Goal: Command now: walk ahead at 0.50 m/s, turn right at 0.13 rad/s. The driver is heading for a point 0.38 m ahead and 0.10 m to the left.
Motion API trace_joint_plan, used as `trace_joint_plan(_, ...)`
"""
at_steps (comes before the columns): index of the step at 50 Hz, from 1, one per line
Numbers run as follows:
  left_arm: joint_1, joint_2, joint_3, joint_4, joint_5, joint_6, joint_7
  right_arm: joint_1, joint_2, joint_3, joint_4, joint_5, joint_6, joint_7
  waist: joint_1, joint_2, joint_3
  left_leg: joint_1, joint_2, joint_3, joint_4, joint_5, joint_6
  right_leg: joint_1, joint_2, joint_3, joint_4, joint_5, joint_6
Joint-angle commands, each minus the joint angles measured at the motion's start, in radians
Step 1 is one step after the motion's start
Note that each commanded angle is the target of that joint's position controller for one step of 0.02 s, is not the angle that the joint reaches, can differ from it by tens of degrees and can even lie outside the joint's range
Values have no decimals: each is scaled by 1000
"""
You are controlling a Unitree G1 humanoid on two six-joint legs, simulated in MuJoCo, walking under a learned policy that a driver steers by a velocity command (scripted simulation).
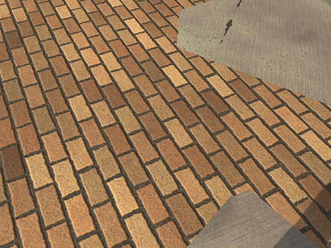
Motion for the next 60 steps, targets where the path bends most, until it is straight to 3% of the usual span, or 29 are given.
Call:
trace_joint_plan(1,-104,34,-6,-83,-6,-17,-2,-7,-148,-31,-39,2,-13,2,11,145,33,-67,233,-126,-101,274,136,81,7,-75,-131,50,0)
trace_joint_plan(5,-99,60,2,-87,-2,-27,14,23,-171,-36,-7,1,4,-4,30,141,32,-2,277,-147,0,408,120,182,36,-94,-231,-28,-44)
trace_joint_plan(7,132,99,25,-7,17,-47,32,24,-149,-27,1,7,10,-6,131,64,-85,-75,200,-92,293,519,86,507,52,-73,-334,-22,-82)
trace_joint_plan(8,319,182,48,18,38,-56,47,-3,-101,-11,-45,9,6,-5,210,-63,-227,-248,139,-47,589,228,60,746,-194,187,-376,-154,-134)
trace_joint_plan(9,334,273,72,24,21,-43,56,90,-23,4,-67,27,10,-8,162,-270,-294,-537,-10,-21,857,-326,37,882,-410,568,-515,-245,-222)
trace_joint_plan(10,272,195,58,15,-5,-36,56,28,-137,-26,-40,3,26,-20,157,-78,-181,-595,44,-125,934,-285,52,765,-368,524,-528,-291,-206)
trace_joint_plan(11,189,131,39,7,-10,-41,54,-14,-124,-29,-48,6,25,-12,118,-47,-74,-592,81,-144,917,-191,57,653,-317,379,-549,-224,-179)
trace_joint_plan(13,142,59,20,15,-11,-58,51,-32,-93,-29,-29,-1,38,-4,79,-34,2,-531,117,-136,857,-109,43,529,-231,181,-591,-5,-122)
trace_joint_plan(14,134,56,20,25,-17,-63,56,-7,-72,-26,-21,-11,51,5,58,-63,-6,-500,123,-127,847,-81,31,496,-210,132,-617,0,-107)
trace_joint_plan(18,173,64,28,58,-25,-91,61,-97,-50,-30,-47,-14,74,24,44,-24,25,-582,131,-112,841,28,7,505,-199,-6,-647,180,-119)
trace_joint_plan(20,209,49,24,85,-25,-91,64,-148,-37,-27,-61,-21,74,25,45,-5,51,-603,114,-102,777,69,-7,505,-184,-76,-618,433,-125)
trace_joint_plan(24,224,54,19,125,-28,-83,64,-261,11,1,-93,-19,63,23,62,-40,53,-456,63,-14,464,187,-6,468,-139,-189,-562,643,-119)
trace_joint_plan(27,260,76,22,166,-29,-72,69,-264,-6,5,-90,-23,57,14,64,-59,25,-385,33,6,371,175,27,546,-165,-177,-484,740,-116)
trace_joint_plan(30,237,92,28,186,-35,-54,79,-111,-52,-10,-31,-39,33,-1,-9,-28,-46,-209,-11,1,219,191,82,590,-150,-172,-243,757,-87)
trace_joint_plan(31,260,90,27,185,-40,-51,79,-42,-98,-21,-7,-50,17,-8,-32,39,-106,-49,57,-56,163,503,102,515,-103,-195,-87,560,-54)
trace_joint_plan(32,335,18,7,160,-56,-52,79,38,-193,-43,0,-60,13,-18,-27,209,-260,256,336,-295,296,1123,216,288,-7,-213,217,15,-20)
trace_joint_plan(33,408,-4,3,196,-82,-31,75,43,-158,-33,15,2,20,-23,-3,238,-424,325,469,-475,273,1315,358,223,99,-70,381,-503,-2)
trace_joint_plan(34,353,40,18,202,-56,-9,75,-24,-138,-27,-2,27,31,-24,11,128,-345,200,423,-394,208,1086,340,215,56,13,393,-484,2)
trace_joint_plan(36,243,10,15,192,-21,4,75,-177,-59,0,-16,13,46,-39,55,99,-89,-59,334,-301,85,722,264,185,17,12,297,-406,8)
trace_joint_plan(37,248,5,15,197,-8,19,76,-217,-37,10,-17,12,51,-45,86,98,-43,-178,296,-256,31,599,226,254,5,8,222,-354,14)
trace_joint_plan(38,292,-19,10,219,-3,32,77,-231,-44,10,-11,-1,53,-48,102,147,-36,-231,277,-227,26,585,222,312,17,-12,180,-334,19)
trace_joint_plan(41,289,-38,5,248,-17,44,87,-216,-52,10,13,-12,45,-44,97,131,-79,-217,233,-190,22,442,192,357,32,-31,21,-294,29)
trace_joint_plan(45,230,-29,6,261,-21,56,91,-219,-72,3,40,-7,65,-39,78,160,-61,-275,222,-232,-36,-41,157,410,35,-44,-129,-197,22)
trace_joint_plan(48,242,-35,-1,283,-8,46,90,-227,-57,5,56,6,87,-41,94,112,17,-386,197,-253,-51,-307,73,503,17,-23,-346,-86,-5)
trace_joint_plan(49,249,-14,-2,283,0,35,93,-208,-45,5,63,6,89,-40,83,71,41,-389,173,-243,-19,-291,38,493,-48,55,-427,-112,-19)
trace_joint_plan(50,207,26,4,281,-15,27,94,-172,-25,5,68,17,93,-37,34,-30,84,-330,101,-175,3,-200,14,349,-83,125,-479,-243,-42)
trace_joint_plan(51,179,-3,-3,285,-25,17,90,-172,-15,9,85,14,94,-34,29,-67,88,-178,79,-144,58,-73,7,223,-95,147,-542,-329,-38)
trace_joint_plan(55,166,-13,-5,298,-34,-4,94,-128,-26,8,132,-1,81,-35,17,-17,44,-80,107,-159,80,37,16,259,-56,95,-542,-205,-10)
trace_joint_plan(60,222,-35,-8,328,-29,3,94,-131,-5,18,166,4,75,-43,46,40,48,-140,114,-163,51,20,9,342,-45,72,-504,-130,-26)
